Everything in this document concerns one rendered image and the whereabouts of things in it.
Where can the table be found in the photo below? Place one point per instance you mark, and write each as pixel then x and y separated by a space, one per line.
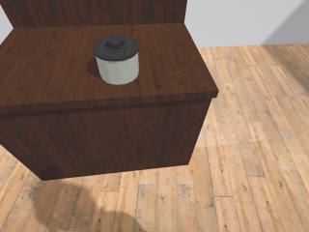
pixel 58 116

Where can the pot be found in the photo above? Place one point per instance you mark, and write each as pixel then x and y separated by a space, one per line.
pixel 119 72

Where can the knob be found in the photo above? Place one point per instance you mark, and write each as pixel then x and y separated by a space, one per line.
pixel 115 42

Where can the lid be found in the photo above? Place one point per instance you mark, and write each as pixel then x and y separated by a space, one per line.
pixel 108 53

